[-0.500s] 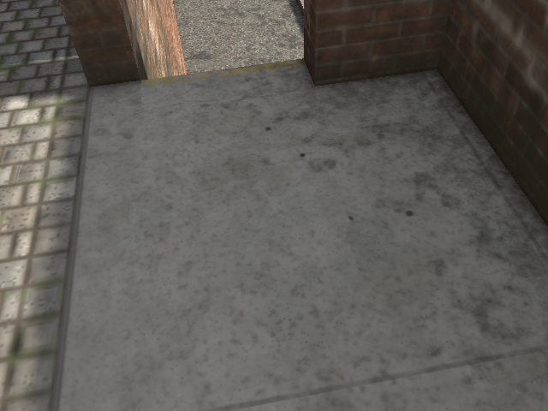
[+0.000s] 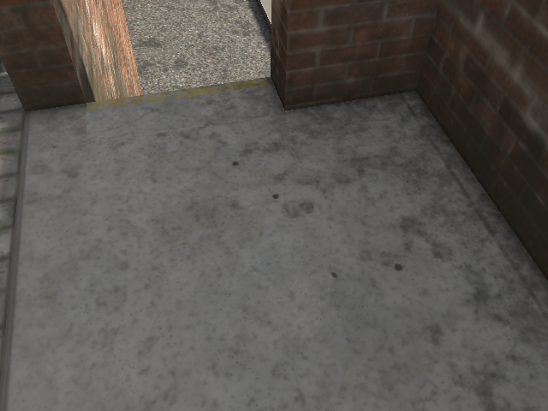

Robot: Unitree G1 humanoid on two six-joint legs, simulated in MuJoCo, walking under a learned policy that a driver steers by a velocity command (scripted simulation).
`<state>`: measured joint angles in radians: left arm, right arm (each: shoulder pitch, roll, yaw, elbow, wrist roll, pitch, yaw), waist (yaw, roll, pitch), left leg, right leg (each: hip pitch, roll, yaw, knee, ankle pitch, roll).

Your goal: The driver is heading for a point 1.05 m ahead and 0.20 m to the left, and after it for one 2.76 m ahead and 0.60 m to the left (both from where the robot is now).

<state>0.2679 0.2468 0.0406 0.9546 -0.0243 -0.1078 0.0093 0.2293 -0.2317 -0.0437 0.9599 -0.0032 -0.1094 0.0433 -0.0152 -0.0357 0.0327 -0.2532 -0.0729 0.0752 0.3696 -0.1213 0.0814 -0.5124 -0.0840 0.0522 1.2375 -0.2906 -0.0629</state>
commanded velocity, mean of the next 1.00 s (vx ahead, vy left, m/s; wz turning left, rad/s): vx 0.39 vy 0.00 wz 0.19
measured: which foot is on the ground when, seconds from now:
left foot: down 0.00-0.38, up 0.40-0.88, down 0.90-1.00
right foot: up 0.00-0.36, down 0.38-0.90, up 0.92-1.00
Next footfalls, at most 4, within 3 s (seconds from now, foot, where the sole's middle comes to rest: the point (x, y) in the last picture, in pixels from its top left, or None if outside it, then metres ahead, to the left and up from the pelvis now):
0.38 right None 0.38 -0.16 -0.78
0.90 left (256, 366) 0.60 0.06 -0.78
1.38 right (340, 354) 0.64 -0.15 -0.78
1.82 left None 0.46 0.04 -0.78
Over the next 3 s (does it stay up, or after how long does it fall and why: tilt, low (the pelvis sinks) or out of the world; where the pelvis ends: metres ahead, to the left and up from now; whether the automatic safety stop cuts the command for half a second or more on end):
stays up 0.80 0.11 -0.02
